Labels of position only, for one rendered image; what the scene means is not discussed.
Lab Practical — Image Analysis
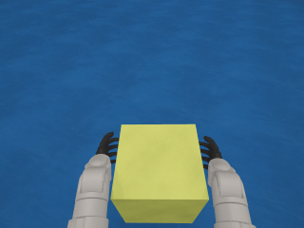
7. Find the left robot forearm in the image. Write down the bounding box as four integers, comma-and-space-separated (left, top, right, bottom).
67, 154, 112, 228

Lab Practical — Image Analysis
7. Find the carton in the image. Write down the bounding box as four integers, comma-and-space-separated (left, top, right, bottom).
110, 124, 209, 223

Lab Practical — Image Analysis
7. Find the robot right hand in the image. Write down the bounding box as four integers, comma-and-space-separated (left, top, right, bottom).
199, 136, 222, 170

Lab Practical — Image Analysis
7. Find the right robot forearm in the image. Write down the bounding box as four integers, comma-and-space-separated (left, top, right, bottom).
207, 158, 256, 228

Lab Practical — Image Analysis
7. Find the robot left hand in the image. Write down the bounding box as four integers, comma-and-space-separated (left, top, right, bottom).
96, 131, 120, 164

